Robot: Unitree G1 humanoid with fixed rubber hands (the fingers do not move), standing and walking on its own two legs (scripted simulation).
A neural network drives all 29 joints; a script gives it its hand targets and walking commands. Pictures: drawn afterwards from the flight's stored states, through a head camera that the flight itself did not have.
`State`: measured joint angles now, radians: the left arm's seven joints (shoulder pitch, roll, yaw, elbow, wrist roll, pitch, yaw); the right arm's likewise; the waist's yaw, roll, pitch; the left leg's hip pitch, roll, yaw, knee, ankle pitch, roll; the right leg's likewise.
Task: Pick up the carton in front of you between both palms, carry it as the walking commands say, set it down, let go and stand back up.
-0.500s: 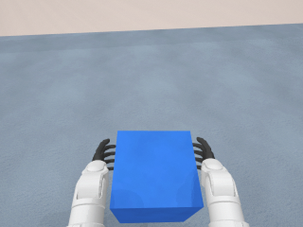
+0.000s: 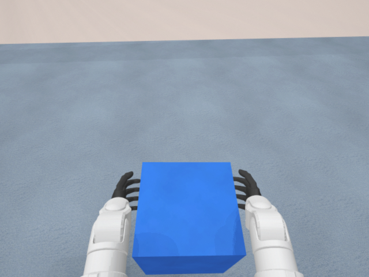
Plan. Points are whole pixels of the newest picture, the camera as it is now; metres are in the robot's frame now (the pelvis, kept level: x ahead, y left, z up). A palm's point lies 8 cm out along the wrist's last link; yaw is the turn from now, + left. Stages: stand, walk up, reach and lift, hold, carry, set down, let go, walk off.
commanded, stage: hold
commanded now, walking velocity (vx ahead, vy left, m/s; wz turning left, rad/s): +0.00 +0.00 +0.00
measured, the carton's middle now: (185, 221) +0.29 +0.00 -0.06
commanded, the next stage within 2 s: set down in 0.50 s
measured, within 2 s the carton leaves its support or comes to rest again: neither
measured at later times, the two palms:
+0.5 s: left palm (124, 207) +0.27 +0.13 +0.05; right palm (261, 200) +0.28 -0.16 +0.05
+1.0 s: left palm (140, 213) +0.33 +0.12 -0.08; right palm (248, 213) +0.32 -0.17 -0.08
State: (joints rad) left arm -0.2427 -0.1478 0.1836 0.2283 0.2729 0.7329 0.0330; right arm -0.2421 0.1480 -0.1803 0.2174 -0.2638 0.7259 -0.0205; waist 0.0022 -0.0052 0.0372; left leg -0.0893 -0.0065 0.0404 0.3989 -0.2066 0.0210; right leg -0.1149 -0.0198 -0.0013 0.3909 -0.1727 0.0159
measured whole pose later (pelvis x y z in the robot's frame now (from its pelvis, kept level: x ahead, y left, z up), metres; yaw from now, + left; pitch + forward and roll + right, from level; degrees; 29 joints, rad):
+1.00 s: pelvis -0.02 -0.01 -0.03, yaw +2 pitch +13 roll +0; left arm -0.49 -0.21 0.42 0.56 0.39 0.29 0.05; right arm -0.47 0.21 -0.48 0.50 -0.40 0.30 -0.01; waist -0.05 0.02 0.04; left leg -0.65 -0.04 -0.06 0.71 -0.28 0.00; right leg -0.66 0.03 0.04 0.70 -0.26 0.01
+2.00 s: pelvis -0.08 -0.01 -0.29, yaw +2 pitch +46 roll -1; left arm -1.09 0.06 0.28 0.88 0.16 0.23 0.16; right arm -0.93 0.08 -0.52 0.61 -0.18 0.25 -0.14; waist -0.10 0.04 -0.12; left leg -2.07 -0.14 -0.07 1.79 -0.52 -0.04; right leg -2.07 0.10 0.07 1.77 -0.50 0.07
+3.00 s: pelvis -0.09 +0.00 -0.40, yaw +0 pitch +40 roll -3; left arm -1.46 0.23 0.16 1.21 0.10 0.15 0.09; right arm -1.19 -0.06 -0.56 0.84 -0.12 0.17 -0.08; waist -0.12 0.03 0.19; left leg -2.28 -0.15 -0.05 2.17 -0.59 -0.03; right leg -2.27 0.10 0.03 2.12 -0.56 0.09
